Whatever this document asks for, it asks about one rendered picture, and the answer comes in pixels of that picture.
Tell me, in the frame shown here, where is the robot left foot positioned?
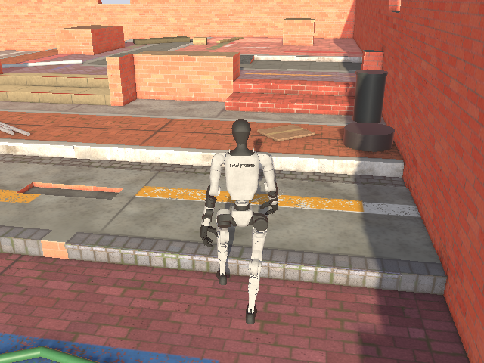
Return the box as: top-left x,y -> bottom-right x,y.
216,270 -> 227,285

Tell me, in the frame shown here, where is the robot right forearm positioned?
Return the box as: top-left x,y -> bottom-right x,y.
268,181 -> 278,205

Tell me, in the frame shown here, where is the left robot shin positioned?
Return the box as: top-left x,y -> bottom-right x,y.
216,231 -> 228,276

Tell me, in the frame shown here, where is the left robot hand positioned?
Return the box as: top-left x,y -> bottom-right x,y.
200,225 -> 218,247

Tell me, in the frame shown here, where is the robot right upper arm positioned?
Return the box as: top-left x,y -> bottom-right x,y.
257,152 -> 276,192

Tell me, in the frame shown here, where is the robot left forearm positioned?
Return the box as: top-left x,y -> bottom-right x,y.
201,185 -> 217,226

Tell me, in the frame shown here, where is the right robot hand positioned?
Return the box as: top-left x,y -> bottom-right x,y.
260,201 -> 278,215

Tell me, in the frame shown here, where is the robot left upper arm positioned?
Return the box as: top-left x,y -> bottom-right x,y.
209,152 -> 226,197

